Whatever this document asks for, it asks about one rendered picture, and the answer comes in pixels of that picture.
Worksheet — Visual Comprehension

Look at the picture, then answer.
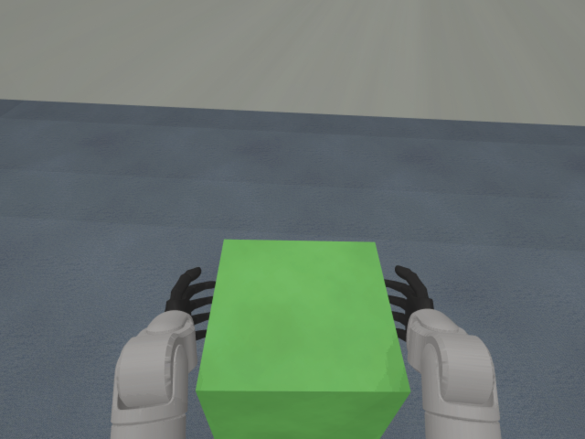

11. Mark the carton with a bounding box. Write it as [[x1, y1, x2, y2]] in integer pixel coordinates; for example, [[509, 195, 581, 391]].
[[196, 240, 411, 439]]

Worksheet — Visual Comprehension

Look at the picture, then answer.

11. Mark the left robot forearm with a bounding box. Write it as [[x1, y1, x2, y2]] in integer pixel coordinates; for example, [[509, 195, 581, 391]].
[[111, 310, 197, 439]]

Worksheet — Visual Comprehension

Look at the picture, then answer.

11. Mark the left robot hand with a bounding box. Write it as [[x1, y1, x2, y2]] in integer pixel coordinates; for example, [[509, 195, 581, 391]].
[[165, 267, 216, 340]]

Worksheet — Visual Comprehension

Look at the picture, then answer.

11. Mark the right robot hand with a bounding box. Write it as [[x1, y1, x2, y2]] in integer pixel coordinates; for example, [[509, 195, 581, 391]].
[[384, 265, 434, 342]]

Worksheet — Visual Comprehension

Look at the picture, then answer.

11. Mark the right robot forearm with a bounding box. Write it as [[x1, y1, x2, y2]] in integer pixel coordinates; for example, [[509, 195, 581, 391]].
[[406, 309, 502, 439]]

